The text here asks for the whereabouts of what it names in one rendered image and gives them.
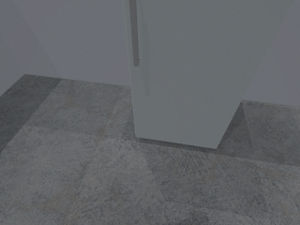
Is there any fridge door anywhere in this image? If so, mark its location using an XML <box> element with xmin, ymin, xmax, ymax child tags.
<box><xmin>124</xmin><ymin>0</ymin><xmax>293</xmax><ymax>147</ymax></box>

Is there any handle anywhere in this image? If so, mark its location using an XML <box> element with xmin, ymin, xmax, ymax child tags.
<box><xmin>128</xmin><ymin>0</ymin><xmax>140</xmax><ymax>67</ymax></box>

